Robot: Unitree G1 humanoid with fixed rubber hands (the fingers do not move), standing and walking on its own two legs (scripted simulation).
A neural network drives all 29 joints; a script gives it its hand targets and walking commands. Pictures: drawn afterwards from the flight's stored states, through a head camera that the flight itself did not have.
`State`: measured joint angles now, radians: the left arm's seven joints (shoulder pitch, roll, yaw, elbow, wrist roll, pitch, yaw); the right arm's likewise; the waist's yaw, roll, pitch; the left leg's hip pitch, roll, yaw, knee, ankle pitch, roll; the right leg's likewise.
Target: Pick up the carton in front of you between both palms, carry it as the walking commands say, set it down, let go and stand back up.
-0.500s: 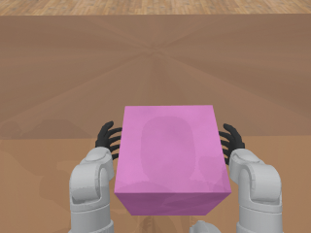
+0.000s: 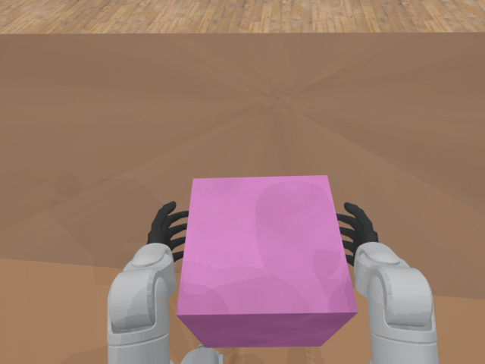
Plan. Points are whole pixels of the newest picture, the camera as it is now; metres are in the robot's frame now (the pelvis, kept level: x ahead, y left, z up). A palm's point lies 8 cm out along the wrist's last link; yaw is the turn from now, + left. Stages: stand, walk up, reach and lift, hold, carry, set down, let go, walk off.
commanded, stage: carry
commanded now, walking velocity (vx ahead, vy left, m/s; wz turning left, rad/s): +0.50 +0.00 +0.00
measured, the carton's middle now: (261, 268) +0.27 +0.01 -0.01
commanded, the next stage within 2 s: none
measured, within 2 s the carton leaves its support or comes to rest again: neither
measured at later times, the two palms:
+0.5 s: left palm (182, 88) +0.65 +0.18 +0.10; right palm (317, 90) +0.62 -0.12 +0.10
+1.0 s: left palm (211, 31) +1.01 +0.15 +0.06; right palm (308, 30) +1.01 -0.15 +0.05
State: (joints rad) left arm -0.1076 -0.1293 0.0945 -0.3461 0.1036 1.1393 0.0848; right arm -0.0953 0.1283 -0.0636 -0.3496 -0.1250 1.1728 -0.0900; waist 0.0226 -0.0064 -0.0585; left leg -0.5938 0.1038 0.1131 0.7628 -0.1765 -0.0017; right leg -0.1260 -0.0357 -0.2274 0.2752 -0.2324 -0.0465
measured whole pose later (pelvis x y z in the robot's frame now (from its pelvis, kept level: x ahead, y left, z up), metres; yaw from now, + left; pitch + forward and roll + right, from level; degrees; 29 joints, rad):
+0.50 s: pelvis +0.33 +0.04 -0.01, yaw -3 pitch +4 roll -1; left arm -0.32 -0.12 0.15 -0.30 0.12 1.18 0.09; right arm -0.30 0.12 -0.15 -0.29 -0.09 1.19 -0.10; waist -0.02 -0.01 -0.04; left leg -0.13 0.03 0.23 0.34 -0.29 0.05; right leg -0.65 -0.10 -0.10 0.81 -0.16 -0.02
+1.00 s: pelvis +0.63 +0.00 -0.03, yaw -2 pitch +6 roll +0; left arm -0.69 -0.03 0.25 0.01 0.04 1.12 0.13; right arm -0.68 0.03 -0.23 -0.02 -0.06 1.17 -0.14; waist 0.03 0.01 0.14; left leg -0.58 -0.01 0.06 0.65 -0.10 0.03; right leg -0.31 0.01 -0.17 0.55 -0.24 -0.09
